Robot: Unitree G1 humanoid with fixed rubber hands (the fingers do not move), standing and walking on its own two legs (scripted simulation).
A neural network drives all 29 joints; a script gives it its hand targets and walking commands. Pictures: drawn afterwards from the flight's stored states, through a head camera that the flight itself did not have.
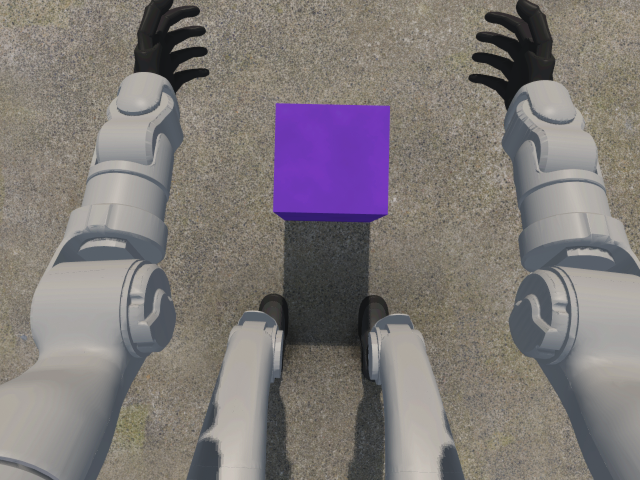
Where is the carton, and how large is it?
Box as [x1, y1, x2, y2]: [273, 103, 389, 221]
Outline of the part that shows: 276,103 273,211 285,220 371,221 387,214 389,106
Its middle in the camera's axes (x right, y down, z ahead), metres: +0.03 -0.14 +0.84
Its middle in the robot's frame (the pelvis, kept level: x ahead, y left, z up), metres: +0.51 -0.01 -0.52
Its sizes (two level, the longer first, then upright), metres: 0.210 0.200 0.250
